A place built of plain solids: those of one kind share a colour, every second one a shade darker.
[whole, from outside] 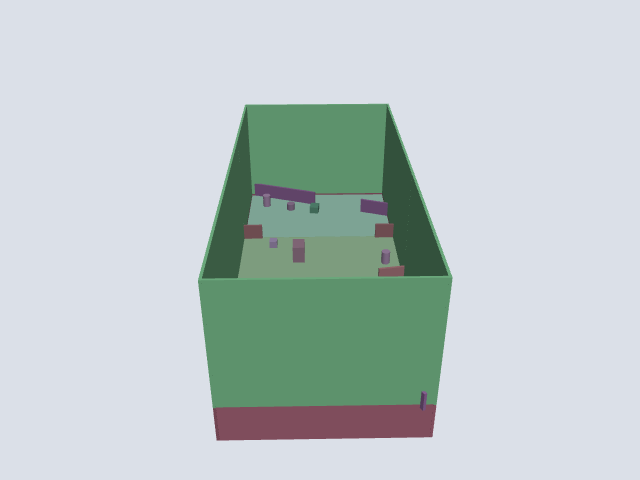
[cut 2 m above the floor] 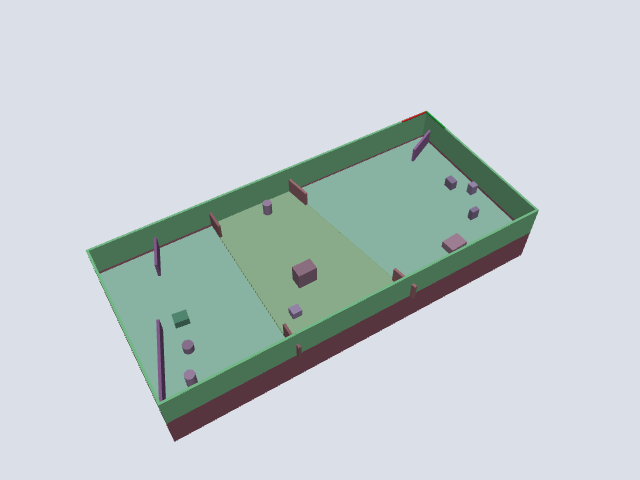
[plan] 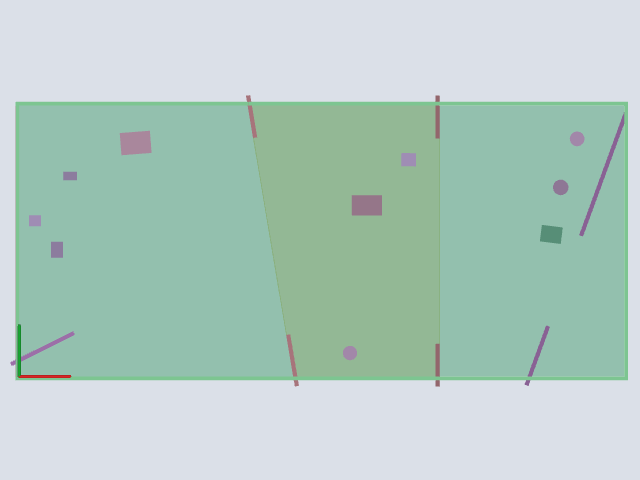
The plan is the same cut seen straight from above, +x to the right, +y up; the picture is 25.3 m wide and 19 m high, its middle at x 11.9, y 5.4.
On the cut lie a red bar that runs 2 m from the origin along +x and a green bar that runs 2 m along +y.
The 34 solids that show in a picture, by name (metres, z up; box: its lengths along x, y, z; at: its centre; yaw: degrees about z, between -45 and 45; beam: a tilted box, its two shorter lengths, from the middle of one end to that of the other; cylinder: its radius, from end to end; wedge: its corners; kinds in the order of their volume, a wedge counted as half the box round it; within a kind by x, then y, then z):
{
 "piece_1": {"wedge": [[0.0, 0.0, -2.3], [0.0, 0.0, -0.18], [0.0, 10.72, -2.3], [0.0, 10.72, -0.18], [9.06, 10.72, -2.3], [9.06, 10.72, -0.18], [10.87, 0.0, -2.3], [10.87, 0.0, -0.18]]},
 "piece_2": {"box": [7.33, 10.72, 2.14], "at": [20.28, 5.36, -1.23]},
 "deck_1": {"wedge": [[9.06, 10.72, -2.3], [9.06, 10.72, 0.0], [10.87, 0.0, -2.3], [10.87, 0.0, 0.0], [16.61, 0.0, -2.3], [16.61, 0.0, 0.0], [16.61, 10.72, -2.3], [16.61, 10.72, 0.0]]},
 "wall_1": {"box": [0.15, 11.02, 7.53], "at": [-0.07, 5.36, 3.71]},
 "wall_2": {"box": [9.21, 0.15, 7.53], "at": [4.46, 10.79, 3.71]},
 "wall_3": {"box": [11.02, 0.15, 7.53], "at": [5.36, -0.07, 3.71]},
 "wall_4": {"box": [7.55, 0.15, 7.53], "at": [12.84, 10.79, 3.71]},
 "wall_5": {"box": [5.75, 0.15, 7.53], "at": [13.74, -0.07, 3.71]},
 "wall_6": {"box": [7.48, 0.15, 7.53], "at": [20.35, -0.07, 3.71]},
 "wall_7": {"box": [7.48, 0.15, 7.53], "at": [20.35, 10.79, 3.71]},
 "wall_8": {"box": [0.15, 11.02, 7.53], "at": [24.02, 5.36, 3.71]},
 "wallfoot_1": {"box": [0.15, 10.72, 2.3], "at": [-0.07, 5.36, -1.15]},
 "wallfoot_2": {"box": [24.24, 0.15, 2.3], "at": [11.97, -0.07, -1.15]},
 "wallfoot_3": {"box": [24.24, 0.15, 2.3], "at": [11.97, 10.79, -1.15]},
 "wallfoot_4": {"box": [0.15, 10.72, 2.3], "at": [24.02, 5.36, -1.15]},
 "screen_like_1": {"box": [2.79, 0.17, 1.1], "at": [0.92, 1.1, 0.32], "yaw": 26.3},
 "screen_like_2": {"box": [0.17, 2.5, 1.1], "at": [20.5, 0.82, 0.34], "yaw": -20.1},
 "screen_like_3": {"box": [0.17, 5.23, 1.1], "at": [23.13, 8.02, 0.34], "yaw": -20.1},
 "pallet_1": {"box": [1.2, 0.89, 0.55], "at": [4.6, 9.24, 0.05], "yaw": 4.4},
 "pallet_2": {"box": [1.2, 0.8, 1.21], "at": [13.76, 6.77, 0.55]},
 "screen_live_1": {"box": [0.17, 1.7, 1.1], "at": [9.19, 10.29, 0.5], "yaw": 9.5},
 "screen_live_2": {"box": [0.17, 2.07, 1.1], "at": [10.81, 0.64, 0.5], "yaw": 9.6},
 "screen_live_3": {"box": [0.17, 1.7, 1.1], "at": [16.56, 0.45, 0.5]},
 "screen_live_4": {"box": [0.17, 1.7, 1.1], "at": [16.56, 10.27, 0.5]},
 "carton_1": {"box": [0.47, 0.44, 0.77], "at": [0.62, 6.16, 0.16]},
 "carton_2": {"box": [0.48, 0.64, 0.7], "at": [1.49, 5.01, 0.12]},
 "carton_3": {"box": [0.55, 0.34, 0.8], "at": [2.01, 7.94, 0.17]},
 "carton_4": {"box": [0.58, 0.53, 0.55], "at": [15.41, 8.58, 0.23], "yaw": -0.7},
 "drum_1": {"cylinder": 0.28, "from": [13.09, 0.93, -0.05], "to": [13.09, 0.93, 0.86]},
 "drum_2": {"cylinder": 0.31, "from": [21.43, 7.48, -0.21], "to": [21.43, 7.48, 0.34]},
 "drum_3": {"cylinder": 0.29, "from": [22.08, 9.4, -0.21], "to": [22.08, 9.4, 0.74]},
 "crate_1": {"box": [0.84, 0.66, 0.55], "at": [21.06, 5.62, 0.06], "yaw": -7.2},
 "lipbar_live_1": {"box": [0.03, 10.87, 0.02], "at": [9.95, 5.36, -0.01], "yaw": 9.5},
 "lipbar_live_2": {"box": [0.03, 10.72, 0.02], "at": [16.63, 5.36, -0.01]}
}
